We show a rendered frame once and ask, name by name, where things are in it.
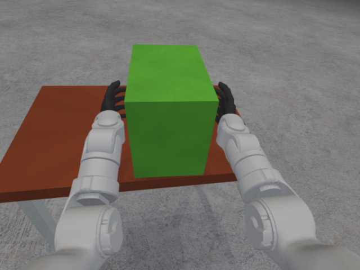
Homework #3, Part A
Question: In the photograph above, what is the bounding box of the robot right forearm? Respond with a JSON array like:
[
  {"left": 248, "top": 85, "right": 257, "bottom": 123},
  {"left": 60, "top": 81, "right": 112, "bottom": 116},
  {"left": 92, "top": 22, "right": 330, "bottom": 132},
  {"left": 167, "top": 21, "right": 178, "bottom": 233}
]
[{"left": 216, "top": 114, "right": 316, "bottom": 229}]

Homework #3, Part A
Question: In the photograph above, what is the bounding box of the robot right upper arm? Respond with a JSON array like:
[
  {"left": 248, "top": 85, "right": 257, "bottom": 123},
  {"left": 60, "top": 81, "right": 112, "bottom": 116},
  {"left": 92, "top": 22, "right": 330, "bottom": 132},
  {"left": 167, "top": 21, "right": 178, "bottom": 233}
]
[{"left": 245, "top": 194, "right": 360, "bottom": 270}]

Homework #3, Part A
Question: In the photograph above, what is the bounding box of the robot left hand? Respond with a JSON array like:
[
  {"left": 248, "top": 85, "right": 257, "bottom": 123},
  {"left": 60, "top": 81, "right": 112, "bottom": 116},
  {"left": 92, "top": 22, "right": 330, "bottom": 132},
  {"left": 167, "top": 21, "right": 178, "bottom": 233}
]
[{"left": 100, "top": 80, "right": 126, "bottom": 118}]

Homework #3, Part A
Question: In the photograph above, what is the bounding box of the carton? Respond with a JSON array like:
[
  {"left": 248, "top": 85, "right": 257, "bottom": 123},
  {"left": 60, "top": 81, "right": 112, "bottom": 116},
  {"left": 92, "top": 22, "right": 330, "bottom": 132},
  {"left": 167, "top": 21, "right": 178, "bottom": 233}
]
[{"left": 124, "top": 44, "right": 219, "bottom": 178}]

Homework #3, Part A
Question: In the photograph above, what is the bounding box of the robot right hand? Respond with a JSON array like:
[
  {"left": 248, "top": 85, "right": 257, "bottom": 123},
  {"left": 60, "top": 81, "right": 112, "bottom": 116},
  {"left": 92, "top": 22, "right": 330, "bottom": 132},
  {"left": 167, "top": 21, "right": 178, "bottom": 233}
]
[{"left": 214, "top": 82, "right": 236, "bottom": 124}]

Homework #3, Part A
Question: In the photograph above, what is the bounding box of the robot left forearm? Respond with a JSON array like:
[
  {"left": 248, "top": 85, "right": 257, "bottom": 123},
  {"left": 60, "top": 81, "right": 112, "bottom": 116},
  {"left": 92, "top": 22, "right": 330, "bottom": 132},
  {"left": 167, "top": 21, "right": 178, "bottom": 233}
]
[{"left": 55, "top": 110, "right": 125, "bottom": 249}]

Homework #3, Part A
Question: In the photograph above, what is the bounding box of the table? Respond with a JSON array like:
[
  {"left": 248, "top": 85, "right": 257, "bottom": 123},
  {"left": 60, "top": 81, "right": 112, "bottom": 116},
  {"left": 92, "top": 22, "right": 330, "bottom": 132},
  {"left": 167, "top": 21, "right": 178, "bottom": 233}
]
[{"left": 0, "top": 85, "right": 246, "bottom": 252}]

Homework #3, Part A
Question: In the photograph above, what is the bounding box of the robot left upper arm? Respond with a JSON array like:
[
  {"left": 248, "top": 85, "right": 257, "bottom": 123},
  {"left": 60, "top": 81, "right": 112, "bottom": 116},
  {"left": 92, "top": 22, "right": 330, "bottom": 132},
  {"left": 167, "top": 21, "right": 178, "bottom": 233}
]
[{"left": 19, "top": 205, "right": 123, "bottom": 270}]

